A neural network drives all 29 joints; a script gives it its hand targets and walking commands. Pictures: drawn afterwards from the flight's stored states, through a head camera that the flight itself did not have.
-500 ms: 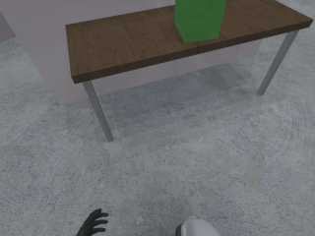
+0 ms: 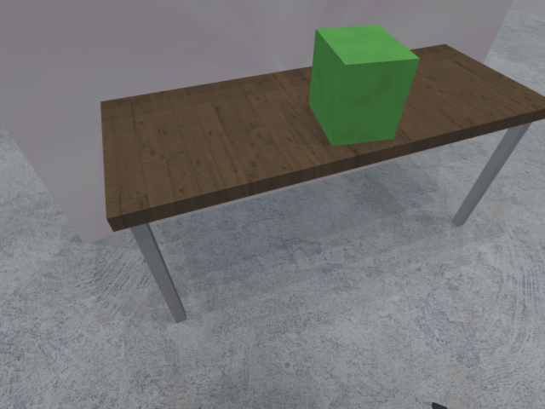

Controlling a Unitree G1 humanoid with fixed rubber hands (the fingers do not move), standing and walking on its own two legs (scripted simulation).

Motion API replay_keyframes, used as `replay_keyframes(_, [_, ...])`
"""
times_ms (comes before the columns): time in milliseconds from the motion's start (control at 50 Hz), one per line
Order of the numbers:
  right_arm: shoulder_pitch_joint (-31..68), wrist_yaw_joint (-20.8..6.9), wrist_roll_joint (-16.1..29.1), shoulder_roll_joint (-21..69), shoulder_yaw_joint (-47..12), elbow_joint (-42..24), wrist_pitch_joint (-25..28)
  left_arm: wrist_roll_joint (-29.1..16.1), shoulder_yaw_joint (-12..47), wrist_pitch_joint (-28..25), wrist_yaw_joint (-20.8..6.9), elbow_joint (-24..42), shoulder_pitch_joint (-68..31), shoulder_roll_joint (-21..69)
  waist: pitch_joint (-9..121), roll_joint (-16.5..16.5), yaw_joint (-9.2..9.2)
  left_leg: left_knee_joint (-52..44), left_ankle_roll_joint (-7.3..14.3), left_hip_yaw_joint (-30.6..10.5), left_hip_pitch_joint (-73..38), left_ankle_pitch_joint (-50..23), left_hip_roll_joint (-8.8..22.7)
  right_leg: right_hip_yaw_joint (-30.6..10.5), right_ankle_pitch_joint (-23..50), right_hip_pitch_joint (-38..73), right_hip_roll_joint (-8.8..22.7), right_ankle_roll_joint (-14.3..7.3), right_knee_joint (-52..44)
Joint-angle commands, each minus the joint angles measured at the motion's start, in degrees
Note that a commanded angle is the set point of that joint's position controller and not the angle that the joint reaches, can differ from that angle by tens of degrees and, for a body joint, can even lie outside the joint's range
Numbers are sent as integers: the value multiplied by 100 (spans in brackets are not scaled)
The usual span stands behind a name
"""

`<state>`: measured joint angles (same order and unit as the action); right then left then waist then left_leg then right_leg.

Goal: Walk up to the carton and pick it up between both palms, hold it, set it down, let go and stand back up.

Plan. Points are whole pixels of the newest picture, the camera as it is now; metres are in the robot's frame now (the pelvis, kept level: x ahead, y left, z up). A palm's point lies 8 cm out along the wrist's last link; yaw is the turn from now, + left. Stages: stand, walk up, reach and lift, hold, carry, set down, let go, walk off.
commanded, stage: walk up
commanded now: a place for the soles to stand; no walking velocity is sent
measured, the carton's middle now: (355, 84) +0.95 -0.20 +0.02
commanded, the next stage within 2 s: none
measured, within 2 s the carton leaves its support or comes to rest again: neither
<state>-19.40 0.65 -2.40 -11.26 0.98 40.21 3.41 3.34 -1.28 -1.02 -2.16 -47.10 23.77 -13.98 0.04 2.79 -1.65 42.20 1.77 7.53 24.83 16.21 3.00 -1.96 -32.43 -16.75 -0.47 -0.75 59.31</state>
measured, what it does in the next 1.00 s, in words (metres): walks ahead: right foot, then left foot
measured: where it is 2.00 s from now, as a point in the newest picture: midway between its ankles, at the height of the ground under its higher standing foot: (344, 339)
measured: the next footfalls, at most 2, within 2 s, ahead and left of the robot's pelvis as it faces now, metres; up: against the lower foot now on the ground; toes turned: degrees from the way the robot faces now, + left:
right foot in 0.40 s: +0.33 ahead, -0.20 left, +0.00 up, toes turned -10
left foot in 0.88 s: +0.49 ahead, -0.02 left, +0.00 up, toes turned +8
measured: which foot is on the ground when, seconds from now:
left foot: down 0.00-0.42, up 0.44-0.86, down 0.88-1.00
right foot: up 0.00-0.38, down 0.40-0.88, up 0.90-1.00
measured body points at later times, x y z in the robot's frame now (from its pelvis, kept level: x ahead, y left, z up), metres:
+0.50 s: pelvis +0.21 -0.10 +0.00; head +0.23 -0.12 +0.45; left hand +0.35 +0.12 -0.11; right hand +0.18 -0.35 -0.14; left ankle +0.11 +0.08 -0.65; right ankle +0.30 -0.20 -0.71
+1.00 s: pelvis +0.39 -0.13 +0.00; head +0.40 -0.10 +0.45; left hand +0.39 +0.12 -0.15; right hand +0.49 -0.37 -0.10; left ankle +0.45 -0.02 -0.71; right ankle +0.33 -0.23 -0.62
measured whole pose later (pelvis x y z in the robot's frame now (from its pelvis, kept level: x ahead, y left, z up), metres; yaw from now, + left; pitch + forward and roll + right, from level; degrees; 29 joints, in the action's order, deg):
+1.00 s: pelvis +0.39 -0.13 +0.00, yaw +5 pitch -3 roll +1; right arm -19.6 4.0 -0.9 -8.7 2.3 39.8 2.9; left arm 3.3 0.7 2.9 -1.3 -47.0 20.8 -15.7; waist -4.8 4.9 -0.3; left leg 41.5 2.7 4.0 23.1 15.8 -0.5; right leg 4.7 -29.8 -24.3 2.5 2.4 74.0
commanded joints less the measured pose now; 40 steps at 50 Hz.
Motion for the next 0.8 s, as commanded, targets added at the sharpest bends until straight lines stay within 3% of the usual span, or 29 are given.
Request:
replay_keyframes(0, [-1400, 205, 170, -1314, 444, -87, 89, 80, -154, -78, 58, 761, -524, -773, -603, -819, 661, -3093, 1198, -4420, -2454, 2092, 2457, -212, 332, -3337, 356, 174, 1668])
replay_keyframes(40, [-1127, 190, 117, -994, 315, -20, 235, 28, -113, -94, 0, 737, -548, -569, -549, -872, 467, -2851, 924, -2788, -1991, 835, 1925, -247, 882, -2864, 568, 264, 1175])
replay_keyframes(60, [-1009, 158, 126, -879, 279, 52, 286, 13, -103, -84, -36, 734, -533, -455, -509, -932, 352, -2866, 811, -2266, -1737, 441, 1697, -235, 1110, -2568, 599, 307, 946])
replay_keyframes(100, [-880, 113, 139, -795, 261, 176, 349, 21, -89, -32, -103, 668, -558, -227, -497, -1058, 182, -2926, 761, -1530, -1402, -204, 1417, -18, 1604, -2269, 581, 365, 646])
replay_keyframes(140, [-890, 97, 119, -745, 251, 259, 376, 25, -53, 11, -169, 643, -715, -75, -530, -1166, 122, -2891, 800, -1022, -1266, -682, 1277, 200, 2122, -2197, 628, 379, 262])
replay_keyframes(200, [-957, 53, 85, -738, 257, 330, 386, 15, 14, -2, -246, 707, -1236, 41, -626, -1252, 178, -2775, 724, -445, -1159, -1091, 1051, 472, 2859, -1829, 713, 334, -791])
replay_keyframes(260, [-1143, 3, 12, -926, 316, 399, 356, -7, 53, -59, -251, 722, -1678, 34, -737, -1278, 328, -2768, 657, -328, -1184, -1310, 1197, 665, 3257, -1224, 690, 215, -1721])
replay_keyframes(300, [-1194, -3, -57, -1128, 368, 426, 279, 17, 9, -81, -211, 656, -1706, -84, -789, -1288, 351, -2731, 678, -399, -1241, -1150, 1430, 673, 3086, -807, 660, 109, -2028])
replay_keyframes(340, [-1130, 2, -111, -1260, 391, 417, 159, 46, -77, -104, -150, 526, -1423, -250, -810, -1213, 221, -2418, 659, -441, -1210, -850, 1532, 666, 2602, -258, 589, -6, -2336])
replay_keyframes(360, [-1133, 7, -127, -1253, 375, 432, 88, 61, -155, -130, -105, 365, -988, -376, -688, -878, 16, -1733, 589, -322, -1092, -851, 1399, 633, 2398, 332, 524, -67, -2641])
replay_keyframes(380, [-1329, -10, -139, -1018, 278, 462, 24, 73, -292, -164, -32, 139, -360, -629, -359, -179, -224, -433, 437, -52, -936, -921, 1048, 503, 2143, 1116, 436, -120, -2845])
replay_keyframes(400, [-1761, -64, -110, -576, 117, 412, -28, 90, -454, -172, 53, 63, 219, -1066, 318, 853, -368, 1202, 217, 177, -406, 26, 559, -461, 1526, 1977, 1076, -171, -2921])
replay_keyframes(420, [-2002, -101, -24, -328, 40, 228, -113, -96, -527, -115, 137, 157, 359, -1398, 510, 1360, -282, 2423, 12, -243, 685, 1938, -99, -2544, 698, 2491, 2038, -366, -3667])
replay_keyframes(440, [-1650, -73, 102, -613, 71, 24, -157, -374, -564, -25, 251, 309, 123, -1517, 436, 1101, -381, 2829, -40, -770, 1034, 1720, -65, -3420, -332, 2117, 2327, -715, -4686])
replay_keyframes(460, [-1119, -83, 114, -744, 119, -100, -148, -476, -485, 11, 329, 376, -155, -1275, -39, 720, -391, 3075, -49, -1020, 1052, 1339, 111, -2978, -158, 1502, 2158, -598, -4886])
replay_keyframes(480, [-970, -83, 109, -688, 147, -113, -130, -433, -400, 2, 344, 391, -294, -1078, -350, 586, -254, 3208, -20, -1103, 1005, 1075, 175, -2367, 444, 1118, 2075, -396, -4731])
replay_keyframes(520, [-1050, -62, 78, -630, 186, 57, -122, -316, -303, -72, 318, 484, -667, -779, -527, 606, 36, 2735, -20, -1125, 647, 729, 315, -1358, 999, 502, 1855, -404, -4624])
replay_keyframes(540, [-1071, -60, 46, -593, 201, 133, -128, -282, -268, -118, 278, 471, -735, -599, -515, 563, 104, 2541, -36, -1130, 452, 676, 299, -1056, 1145, 311, 1735, -465, -4613])
replay_keyframes(620, [-944, -48, -22, -469, 241, 255, -172, -176, -203, -251, 211, 386, -519, -413, -579, 430, 83, 1977, -110, -1037, 578, 262, 136, -495, 1512, 281, 1656, -703, -4656])
replay_keyframes(700, [-284, -39, -11, -391, 217, 113, -148, -92, -155, -227, 176, 311, -336, -509, -841, 468, -80, 761, -84, -791, 839, -237, 85, -43, 1444, 441, 1551, -656, -4574])
replay_keyframes(780, [175, -9, 8, -243, 196, -36, -79, -22, -140, -138, 126, 194, -137, -778, -752, 463, -169, -159, 47, -189, 12, -588, -239, 455, 1977, 237, 1456, -658, -4034])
